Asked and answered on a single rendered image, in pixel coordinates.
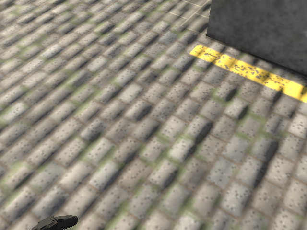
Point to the left robot hand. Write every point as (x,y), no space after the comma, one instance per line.
(56,223)

